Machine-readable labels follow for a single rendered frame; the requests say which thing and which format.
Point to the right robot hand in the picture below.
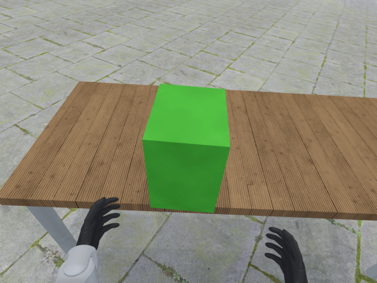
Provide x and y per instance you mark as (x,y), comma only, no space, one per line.
(291,263)

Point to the carton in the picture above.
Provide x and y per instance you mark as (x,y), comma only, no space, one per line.
(186,145)

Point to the table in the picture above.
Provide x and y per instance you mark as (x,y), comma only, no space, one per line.
(291,155)

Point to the left robot forearm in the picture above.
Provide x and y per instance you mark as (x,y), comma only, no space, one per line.
(80,266)

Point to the left robot hand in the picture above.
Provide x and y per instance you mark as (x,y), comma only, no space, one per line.
(92,230)

